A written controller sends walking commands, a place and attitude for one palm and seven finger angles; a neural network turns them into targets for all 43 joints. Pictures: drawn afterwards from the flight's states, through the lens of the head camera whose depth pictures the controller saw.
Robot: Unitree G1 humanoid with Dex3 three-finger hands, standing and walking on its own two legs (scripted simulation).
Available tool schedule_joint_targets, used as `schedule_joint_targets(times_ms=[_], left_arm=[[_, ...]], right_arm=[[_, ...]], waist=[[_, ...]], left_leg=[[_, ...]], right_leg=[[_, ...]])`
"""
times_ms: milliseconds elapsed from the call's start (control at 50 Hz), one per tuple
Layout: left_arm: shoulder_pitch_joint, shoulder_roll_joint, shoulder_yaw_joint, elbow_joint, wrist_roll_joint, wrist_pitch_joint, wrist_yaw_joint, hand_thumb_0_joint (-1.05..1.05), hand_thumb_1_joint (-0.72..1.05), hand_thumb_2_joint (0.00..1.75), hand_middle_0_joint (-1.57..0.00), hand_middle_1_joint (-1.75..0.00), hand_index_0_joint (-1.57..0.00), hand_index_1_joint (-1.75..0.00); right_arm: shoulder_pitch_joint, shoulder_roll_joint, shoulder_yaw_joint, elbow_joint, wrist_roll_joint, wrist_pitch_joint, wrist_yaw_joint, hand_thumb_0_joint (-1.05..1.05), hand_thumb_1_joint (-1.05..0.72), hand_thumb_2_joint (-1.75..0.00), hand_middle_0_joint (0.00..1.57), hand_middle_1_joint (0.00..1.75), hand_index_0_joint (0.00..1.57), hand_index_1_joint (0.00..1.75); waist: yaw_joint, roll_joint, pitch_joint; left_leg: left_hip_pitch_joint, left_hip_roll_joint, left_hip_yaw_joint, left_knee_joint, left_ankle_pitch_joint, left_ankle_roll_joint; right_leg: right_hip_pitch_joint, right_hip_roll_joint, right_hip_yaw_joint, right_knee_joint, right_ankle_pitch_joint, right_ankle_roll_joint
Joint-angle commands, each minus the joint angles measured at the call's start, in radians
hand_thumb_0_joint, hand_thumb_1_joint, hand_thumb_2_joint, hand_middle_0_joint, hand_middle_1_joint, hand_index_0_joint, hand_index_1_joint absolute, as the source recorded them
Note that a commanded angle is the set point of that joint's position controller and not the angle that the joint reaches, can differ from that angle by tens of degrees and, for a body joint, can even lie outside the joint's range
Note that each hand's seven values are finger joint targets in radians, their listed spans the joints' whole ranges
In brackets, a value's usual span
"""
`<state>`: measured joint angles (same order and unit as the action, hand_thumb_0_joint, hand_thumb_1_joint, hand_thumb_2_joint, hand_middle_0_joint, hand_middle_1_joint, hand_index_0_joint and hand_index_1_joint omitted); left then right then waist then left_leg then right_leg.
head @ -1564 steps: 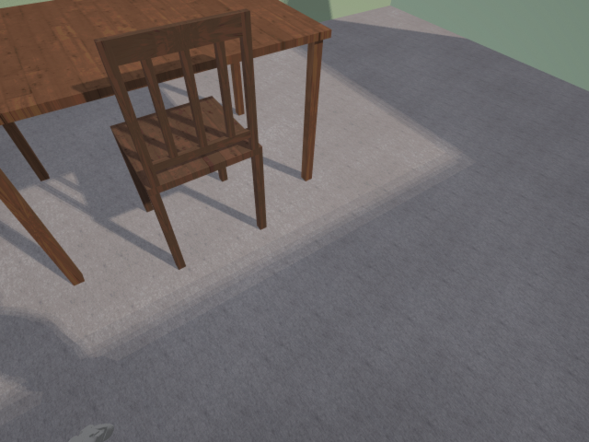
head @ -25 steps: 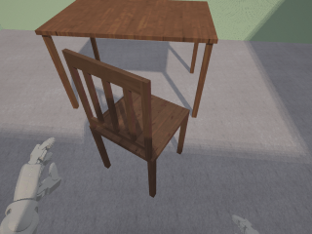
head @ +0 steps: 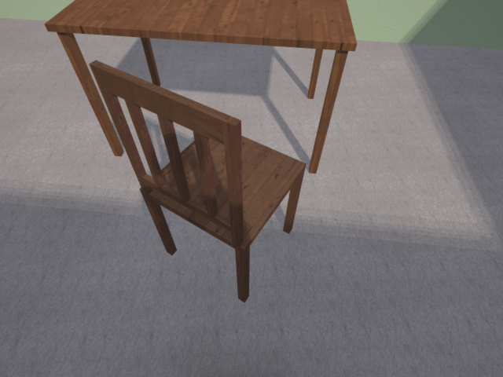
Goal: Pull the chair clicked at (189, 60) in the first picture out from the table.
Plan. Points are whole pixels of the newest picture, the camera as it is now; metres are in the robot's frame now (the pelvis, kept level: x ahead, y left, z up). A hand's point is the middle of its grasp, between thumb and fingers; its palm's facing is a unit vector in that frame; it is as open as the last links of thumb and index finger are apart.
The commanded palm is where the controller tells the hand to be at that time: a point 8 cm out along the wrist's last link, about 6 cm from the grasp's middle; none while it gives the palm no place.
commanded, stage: let the arm hang, fingers relaxed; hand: left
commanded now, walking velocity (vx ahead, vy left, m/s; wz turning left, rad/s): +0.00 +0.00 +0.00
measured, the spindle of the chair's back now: (176, 162) +0.60 +0.24 -0.09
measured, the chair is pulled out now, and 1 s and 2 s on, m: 0.52 0.52 0.52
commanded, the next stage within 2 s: look to check the result in 0.50 s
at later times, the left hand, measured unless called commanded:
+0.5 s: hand out of the picture +0.00 +0.14 -0.18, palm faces +0.03 -0.98 -0.18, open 7.3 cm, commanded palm none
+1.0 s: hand out of the picture -0.01 +0.13 -0.17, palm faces +0.04 -0.99 -0.17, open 7.4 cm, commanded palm none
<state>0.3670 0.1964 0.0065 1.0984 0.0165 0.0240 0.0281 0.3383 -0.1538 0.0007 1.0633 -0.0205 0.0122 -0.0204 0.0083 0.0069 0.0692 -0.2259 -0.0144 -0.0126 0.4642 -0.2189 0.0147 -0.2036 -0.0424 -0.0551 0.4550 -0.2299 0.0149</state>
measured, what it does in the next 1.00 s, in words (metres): stands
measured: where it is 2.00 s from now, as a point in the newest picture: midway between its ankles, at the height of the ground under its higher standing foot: outside the picture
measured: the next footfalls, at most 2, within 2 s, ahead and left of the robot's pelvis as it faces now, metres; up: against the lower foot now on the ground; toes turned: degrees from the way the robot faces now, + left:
none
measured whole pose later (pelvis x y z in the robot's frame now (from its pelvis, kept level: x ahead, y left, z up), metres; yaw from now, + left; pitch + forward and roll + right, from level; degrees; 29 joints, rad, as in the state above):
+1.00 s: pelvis +0.00 -0.03 +0.00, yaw +0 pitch -2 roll +0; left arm 0.30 0.11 0.01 1.09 0.01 0.00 0.04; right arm 0.31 -0.11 0.00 1.10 -0.02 0.00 -0.03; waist 0.00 0.01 0.07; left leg -0.21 0.02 -0.03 0.45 -0.22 -0.03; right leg -0.19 -0.01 -0.07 0.46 -0.24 -0.02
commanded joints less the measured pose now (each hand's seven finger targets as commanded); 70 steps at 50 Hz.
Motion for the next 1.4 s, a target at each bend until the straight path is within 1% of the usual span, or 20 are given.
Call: schedule_joint_targets(times_ms=[0,40,80,100,140,340,500,580,600,640,720,760,820,920,960,1020,1140,1180,1220,1380], left_arm=[[0.040,0.058,0.004,-0.033,-0.006,-0.026,0.003,0.00,0.90,0.90,-0.20,-0.30,-0.20,-0.30],[0.041,0.056,0.004,-0.029,-0.005,-0.026,0.004,0.00,0.90,0.90,-0.20,-0.30,-0.20,-0.30],[0.041,0.048,0.003,-0.024,-0.005,-0.028,0.006,0.00,0.90,0.90,-0.20,-0.30,-0.20,-0.30],[0.042,0.044,0.004,-0.025,-0.005,-0.029,0.007,0.00,0.90,0.90,-0.20,-0.30,-0.20,-0.30],[0.043,0.040,0.006,-0.025,-0.004,-0.030,0.008,0.00,0.90,0.90,-0.20,-0.30,-0.20,-0.30],[0.028,0.018,0.013,-0.034,-0.006,-0.033,0.011,0.00,0.90,0.90,-0.20,-0.30,-0.20,-0.30],[0.022,0.016,0.016,-0.039,-0.007,-0.033,0.011,0.00,0.90,0.90,-0.20,-0.30,-0.20,-0.30],[0.023,0.016,0.016,-0.041,-0.007,-0.035,0.010,0.00,0.90,0.90,-0.20,-0.30,-0.20,-0.30],[0.017,0.012,0.015,-0.039,-0.007,-0.033,0.011,0.00,0.90,0.90,-0.20,-0.30,-0.20,-0.30],[0.017,0.015,0.017,-0.039,-0.007,-0.031,0.010,0.00,0.90,0.90,-0.20,-0.30,-0.20,-0.30],[0.021,0.016,0.016,-0.038,-0.007,-0.032,0.010,0.00,0.90,0.90,-0.20,-0.30,-0.20,-0.30],[0.018,0.019,0.018,-0.040,-0.007,-0.034,0.010,0.00,0.90,0.90,-0.20,-0.30,-0.20,-0.30],[0.015,0.013,0.016,-0.038,-0.008,-0.032,0.010,0.00,0.90,0.90,-0.20,-0.30,-0.20,-0.30],[0.020,0.013,0.017,-0.037,-0.008,-0.033,0.010,0.00,0.90,0.90,-0.20,-0.30,-0.20,-0.30],[0.020,0.013,0.018,-0.037,-0.007,-0.035,0.009,0.00,0.90,0.90,-0.20,-0.30,-0.20,-0.30],[0.018,0.013,0.017,-0.036,-0.008,-0.034,0.010,0.00,0.90,0.90,-0.20,-0.30,-0.20,-0.30],[0.019,0.007,0.018,-0.037,-0.007,-0.032,0.009,0.00,0.90,0.90,-0.20,-0.30,-0.20,-0.30],[0.024,0.009,0.019,-0.035,-0.008,-0.036,0.009,0.00,0.90,0.90,-0.20,-0.30,-0.20,-0.30],[0.020,0.007,0.018,-0.035,-0.008,-0.033,0.010,0.00,0.90,0.90,-0.20,-0.30,-0.20,-0.30],[0.025,0.006,0.019,-0.035,-0.008,-0.034,0.009,0.00,0.90,0.90,-0.20,-0.30,-0.20,-0.30]], right_arm=[[0.070,-0.080,-0.021,-0.024,0.007,-0.020,-0.008,0.00,-0.90,-0.90,0.20,0.30,0.20,0.30],[0.078,-0.073,-0.019,-0.012,0.005,-0.019,-0.007,0.00,-0.90,-0.90,0.20,0.30,0.20,0.30],[0.082,-0.066,-0.020,-0.006,0.005,-0.019,-0.007,0.00,-0.90,-0.90,0.20,0.30,0.20,0.30],[0.079,-0.060,-0.020,-0.003,0.006,-0.017,-0.007,0.00,-0.90,-0.90,0.20,0.30,0.20,0.30],[0.083,-0.048,-0.019,0.005,0.003,-0.019,-0.007,0.00,-0.90,-0.90,0.20,0.30,0.20,0.30],[0.086,-0.023,-0.018,0.014,0.002,-0.022,-0.012,0.00,-0.90,-0.90,0.20,0.30,0.20,0.30],[0.088,-0.030,-0.021,0.015,0.003,-0.023,-0.014,0.00,-0.90,-0.90,0.20,0.30,0.20,0.30],[0.085,-0.032,-0.020,0.017,0.003,-0.024,-0.015,0.00,-0.90,-0.90,0.20,0.30,0.20,0.30],[0.084,-0.031,-0.021,0.016,0.003,-0.022,-0.015,0.00,-0.90,-0.90,0.20,0.30,0.20,0.30],[0.085,-0.027,-0.020,0.020,0.002,-0.022,-0.015,0.00,-0.90,-0.90,0.20,0.30,0.20,0.30],[0.081,-0.028,-0.020,0.019,0.003,-0.021,-0.015,0.00,-0.90,-0.90,0.20,0.30,0.20,0.30],[0.087,-0.031,-0.020,0.022,0.003,-0.022,-0.015,0.00,-0.90,-0.90,0.20,0.30,0.20,0.30],[0.080,-0.029,-0.020,0.022,0.003,-0.020,-0.016,0.00,-0.90,-0.90,0.20,0.30,0.20,0.30],[0.078,-0.027,-0.021,0.022,0.003,-0.021,-0.016,0.00,-0.90,-0.90,0.20,0.30,0.20,0.30],[0.078,-0.027,-0.021,0.024,0.004,-0.022,-0.016,0.00,-0.90,-0.90,0.20,0.30,0.20,0.30],[0.073,-0.025,-0.021,0.025,0.004,-0.020,-0.017,0.00,-0.90,-0.90,0.20,0.30,0.20,0.30],[0.072,-0.024,-0.021,0.027,0.003,-0.023,-0.018,0.00,-0.90,-0.90,0.20,0.30,0.20,0.30],[0.072,-0.026,-0.021,0.026,0.005,-0.025,-0.018,0.00,-0.90,-0.90,0.20,0.30,0.20,0.30],[0.068,-0.026,-0.021,0.027,0.004,-0.022,-0.018,0.00,-0.90,-0.90,0.20,0.30,0.20,0.30],[0.069,-0.029,-0.019,0.028,0.005,-0.028,-0.019,0.00,-0.90,-0.90,0.20,0.30,0.20,0.30]], waist=[[-0.005,-0.018,0.022],[-0.007,-0.014,0.030],[-0.010,-0.047,0.027],[-0.007,-0.031,0.051],[-0.008,-0.011,0.037],[-0.008,0.008,0.041],[-0.007,0.010,0.024],[-0.008,-0.024,0.013],[-0.009,-0.002,0.041],[-0.008,0.011,0.038],[-0.008,0.001,0.038],[-0.011,-0.006,0.008],[-0.010,0.008,0.045],[-0.009,0.006,0.032],[-0.009,-0.018,0.016],[-0.008,0.001,0.040],[-0.007,0.017,0.033],[-0.007,-0.009,0.005],[-0.007,0.004,0.035],[-0.006,0.008,0.010]], left_leg=[[-0.024,0.088,-0.085,-0.114,-0.007,0.040],[-0.031,0.085,-0.084,-0.118,-0.024,0.038],[-0.022,0.080,-0.076,-0.107,-0.015,0.035],[-0.032,0.079,-0.067,-0.103,-0.024,0.035],[-0.029,0.075,-0.067,-0.101,-0.013,0.032],[-0.033,0.080,-0.055,-0.087,0.050,0.024],[-0.014,0.086,-0.058,-0.089,0.057,0.023],[-0.002,0.085,-0.053,-0.082,0.083,0.021],[-0.009,0.086,-0.056,-0.087,0.066,0.021],[-0.020,0.087,-0.060,-0.094,0.050,0.021],[-0.011,0.085,-0.054,-0.088,0.051,0.020],[-0.001,0.084,-0.052,-0.084,0.068,0.017],[-0.015,0.085,-0.058,-0.090,0.051,0.018],[-0.003,0.086,-0.059,-0.089,0.060,0.020],[0.001,0.084,-0.052,-0.080,0.078,0.017],[-0.005,0.083,-0.049,-0.080,0.069,0.015],[-0.002,0.089,-0.061,-0.094,0.072,0.020],[0.011,0.087,-0.056,-0.085,0.096,0.019],[0.001,0.088,-0.057,-0.090,0.074,0.019],[0.014,0.091,-0.059,-0.096,0.098,0.021]], right_leg=[[-0.026,-0.058,0.064,-0.093,-0.015,-0.059],[-0.032,-0.058,0.073,-0.094,-0.031,-0.060],[-0.038,-0.060,0.081,-0.099,-0.035,-0.061],[-0.052,-0.061,0.077,-0.108,-0.053,-0.061],[-0.047,-0.060,0.086,-0.102,-0.045,-0.063],[-0.022,-0.059,0.088,-0.100,0.014,-0.066],[-0.018,-0.057,0.081,-0.102,0.011,-0.067],[-0.010,-0.061,0.086,-0.100,0.041,-0.069],[-0.031,-0.057,0.081,-0.105,0.015,-0.069],[-0.021,-0.056,0.084,-0.107,-0.001,-0.069],[-0.026,-0.058,0.090,-0.115,-0.006,-0.071],[-0.007,-0.060,0.090,-0.111,0.009,-0.071],[-0.028,-0.056,0.086,-0.116,-0.013,-0.072],[-0.022,-0.056,0.087,-0.114,0.000,-0.072],[-0.006,-0.060,0.087,-0.113,0.022,-0.071],[-0.022,-0.063,0.085,-0.119,0.004,-0.072],[-0.015,-0.055,0.083,-0.108,0.016,-0.071],[0.007,-0.061,0.084,-0.106,0.048,-0.071],[-0.014,-0.058,0.084,-0.112,0.016,-0.072],[0.003,-0.058,0.081,-0.100,0.049,-0.069]])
